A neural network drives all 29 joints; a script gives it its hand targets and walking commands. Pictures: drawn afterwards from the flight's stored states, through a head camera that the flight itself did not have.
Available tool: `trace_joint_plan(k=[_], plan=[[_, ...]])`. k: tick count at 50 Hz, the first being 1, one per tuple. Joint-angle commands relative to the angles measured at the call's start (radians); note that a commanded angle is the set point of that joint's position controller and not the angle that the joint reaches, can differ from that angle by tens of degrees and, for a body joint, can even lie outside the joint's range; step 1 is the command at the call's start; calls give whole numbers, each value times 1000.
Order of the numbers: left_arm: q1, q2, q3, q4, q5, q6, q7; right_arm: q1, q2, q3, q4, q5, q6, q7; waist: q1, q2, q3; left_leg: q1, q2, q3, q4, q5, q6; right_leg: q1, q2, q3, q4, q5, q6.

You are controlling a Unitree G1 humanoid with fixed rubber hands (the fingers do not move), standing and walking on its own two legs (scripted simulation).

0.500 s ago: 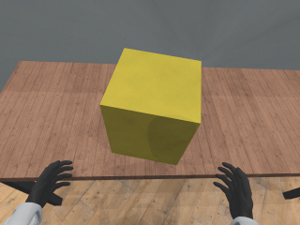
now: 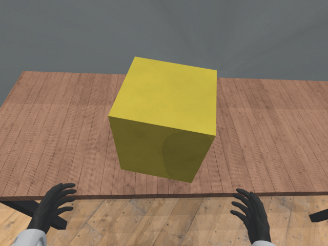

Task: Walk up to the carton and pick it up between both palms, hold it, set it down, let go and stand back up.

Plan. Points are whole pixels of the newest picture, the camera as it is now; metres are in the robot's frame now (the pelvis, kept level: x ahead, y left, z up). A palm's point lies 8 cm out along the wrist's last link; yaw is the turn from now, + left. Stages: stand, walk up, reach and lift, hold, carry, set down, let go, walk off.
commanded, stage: set down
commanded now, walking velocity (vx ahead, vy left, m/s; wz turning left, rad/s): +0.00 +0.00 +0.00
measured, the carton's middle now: (165, 123) +0.41 -0.04 +0.04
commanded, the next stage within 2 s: let go in 1.06 s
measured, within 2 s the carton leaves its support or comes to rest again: neither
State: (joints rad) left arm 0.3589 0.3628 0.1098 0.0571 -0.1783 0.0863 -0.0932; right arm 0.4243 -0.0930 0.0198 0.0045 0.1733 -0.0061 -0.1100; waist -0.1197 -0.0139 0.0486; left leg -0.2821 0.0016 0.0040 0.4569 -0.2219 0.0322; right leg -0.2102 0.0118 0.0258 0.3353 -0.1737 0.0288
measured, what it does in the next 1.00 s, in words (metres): stands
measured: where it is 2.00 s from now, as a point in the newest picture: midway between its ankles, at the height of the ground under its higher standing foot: outside the picture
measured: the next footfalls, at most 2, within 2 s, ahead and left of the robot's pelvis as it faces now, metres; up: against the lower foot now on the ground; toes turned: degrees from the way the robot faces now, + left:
none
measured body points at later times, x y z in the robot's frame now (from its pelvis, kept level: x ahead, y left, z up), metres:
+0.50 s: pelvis +0.00 +0.00 +0.00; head +0.02 -0.01 +0.45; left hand +0.22 +0.24 -0.02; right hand +0.15 -0.23 -0.06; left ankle +0.01 +0.09 -0.74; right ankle +0.00 -0.14 -0.74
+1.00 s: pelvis -0.01 -0.01 +0.00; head -0.01 -0.04 +0.45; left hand +0.22 +0.23 -0.02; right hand +0.15 -0.25 -0.08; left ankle +0.01 +0.09 -0.74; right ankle +0.00 -0.14 -0.74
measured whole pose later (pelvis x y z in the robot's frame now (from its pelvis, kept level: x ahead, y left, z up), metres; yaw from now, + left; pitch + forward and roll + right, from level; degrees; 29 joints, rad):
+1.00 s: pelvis -0.01 -0.01 +0.00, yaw +0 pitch +0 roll -1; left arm 0.18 0.27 0.11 0.41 -0.12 0.04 -0.07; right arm 0.21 -0.19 -0.02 0.50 0.03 -0.07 0.01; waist -0.11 0.09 -0.01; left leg -0.25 0.00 0.00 0.46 -0.21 0.03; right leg -0.21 0.01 0.02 0.40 -0.20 0.02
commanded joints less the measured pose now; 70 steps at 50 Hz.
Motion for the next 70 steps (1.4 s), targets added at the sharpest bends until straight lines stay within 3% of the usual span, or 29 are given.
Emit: trace_joint_plan(k=[1,11,34,45,70], plan=[[-3,46,-63,18,95,25,23,-35,-146,-62,70,-63,-69,36,181,191,-116,261,48,4,-151,161,-99,73,47,-68,-27,23,-89],[-29,-8,-82,148,125,45,29,-102,-176,-81,214,-94,-107,73,168,165,-93,229,52,9,-169,101,-97,73,53,-78,-20,3,-85],[-173,-111,-103,477,149,66,32,-277,-221,-86,460,-177,-127,129,149,-27,-32,147,32,54,-188,-76,-50,25,53,-96,-19,-125,-66],[-214,-131,-97,536,160,86,32,-315,-227,-77,504,-188,-105,143,151,-70,-10,154,17,77,-178,-94,-42,-13,43,-98,-25,-188,-60],[-211,-187,-125,590,177,102,45,-337,-253,-87,523,-203,-71,169,148,-87,28,150,10,76,-158,-130,-43,-53,37,-98,-24,-242,-61]])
